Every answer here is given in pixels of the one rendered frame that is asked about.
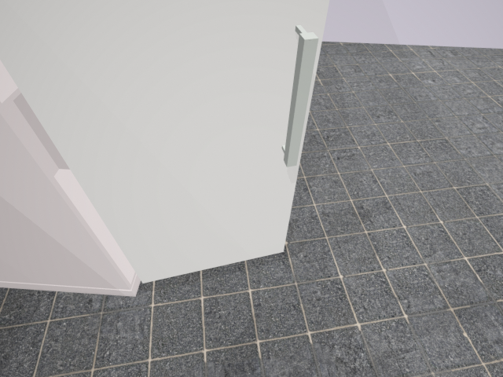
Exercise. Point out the handle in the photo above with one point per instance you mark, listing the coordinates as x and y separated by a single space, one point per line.
306 53

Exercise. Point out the fridge door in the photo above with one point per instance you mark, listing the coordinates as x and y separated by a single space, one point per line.
171 115

